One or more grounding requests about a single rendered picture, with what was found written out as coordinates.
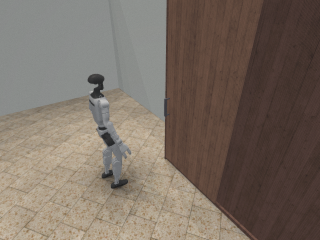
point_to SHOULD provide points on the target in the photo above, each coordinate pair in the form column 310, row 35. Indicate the robot right upper arm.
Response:
column 104, row 106

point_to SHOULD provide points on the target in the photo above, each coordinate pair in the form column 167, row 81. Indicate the wardrobe door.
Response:
column 271, row 177
column 209, row 48

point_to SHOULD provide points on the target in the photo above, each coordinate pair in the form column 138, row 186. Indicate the left robot foot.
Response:
column 104, row 175

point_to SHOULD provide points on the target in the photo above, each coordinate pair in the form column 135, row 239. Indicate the robot right hand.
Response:
column 123, row 148

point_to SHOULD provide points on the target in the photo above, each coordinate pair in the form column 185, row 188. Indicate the right robot forearm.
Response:
column 113, row 133

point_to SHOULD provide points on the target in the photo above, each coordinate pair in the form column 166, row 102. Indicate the handle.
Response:
column 165, row 107

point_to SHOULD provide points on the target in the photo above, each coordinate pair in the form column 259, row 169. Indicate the robot torso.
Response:
column 97, row 115

